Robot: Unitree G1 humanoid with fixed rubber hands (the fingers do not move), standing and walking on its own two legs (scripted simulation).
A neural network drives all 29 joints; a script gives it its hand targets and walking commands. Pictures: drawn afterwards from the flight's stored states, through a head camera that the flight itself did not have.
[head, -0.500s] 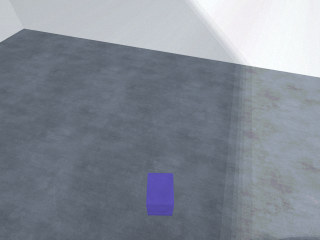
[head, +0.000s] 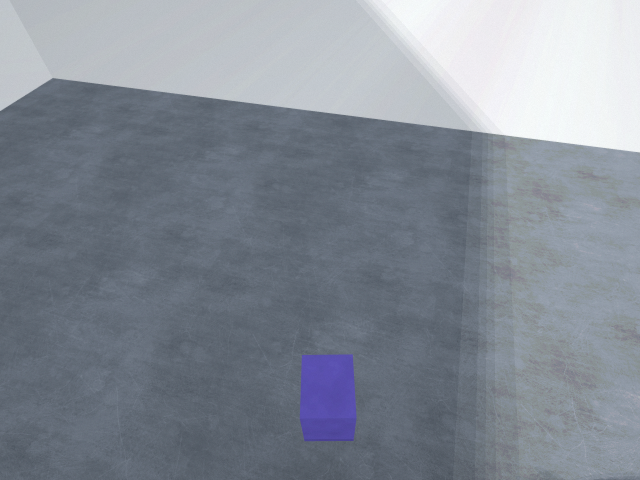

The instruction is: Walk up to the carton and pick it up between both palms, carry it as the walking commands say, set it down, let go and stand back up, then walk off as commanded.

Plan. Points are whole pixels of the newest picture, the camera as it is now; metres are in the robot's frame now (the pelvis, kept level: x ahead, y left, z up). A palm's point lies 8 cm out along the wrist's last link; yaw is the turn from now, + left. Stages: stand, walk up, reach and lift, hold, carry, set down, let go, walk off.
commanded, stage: walk up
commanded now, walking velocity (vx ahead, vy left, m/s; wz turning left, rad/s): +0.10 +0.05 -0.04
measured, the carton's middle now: (328, 398) +0.46 +0.03 -0.67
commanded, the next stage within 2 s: stand in 0.68 s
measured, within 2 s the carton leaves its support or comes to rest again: neither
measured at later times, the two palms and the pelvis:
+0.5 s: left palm out of the picture +0.08 +0.25 -0.14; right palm out of the picture +0.06 -0.25 -0.13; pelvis +0.02 +0.00 +0.00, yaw -1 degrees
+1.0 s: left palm out of the picture +0.13 +0.24 -0.12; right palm out of the picture +0.11 -0.25 -0.12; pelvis -0.01 +0.00 -0.01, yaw -1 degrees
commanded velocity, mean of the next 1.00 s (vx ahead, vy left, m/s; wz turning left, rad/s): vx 0.04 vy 0.03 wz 0.00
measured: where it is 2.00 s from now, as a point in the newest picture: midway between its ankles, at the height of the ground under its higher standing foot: outside the picture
